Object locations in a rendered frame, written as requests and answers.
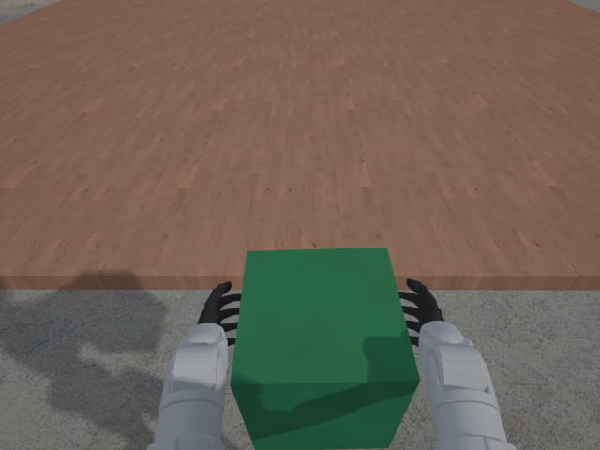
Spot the robot left hand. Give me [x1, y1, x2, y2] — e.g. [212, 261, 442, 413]
[197, 281, 241, 346]

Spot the left robot forearm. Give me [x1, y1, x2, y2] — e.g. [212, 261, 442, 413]
[146, 322, 229, 450]

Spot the robot right hand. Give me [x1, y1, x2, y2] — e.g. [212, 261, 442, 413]
[398, 278, 445, 347]

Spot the right robot forearm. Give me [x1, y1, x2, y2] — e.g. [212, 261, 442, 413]
[418, 321, 517, 450]

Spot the carton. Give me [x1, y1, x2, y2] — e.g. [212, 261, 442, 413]
[230, 247, 420, 450]

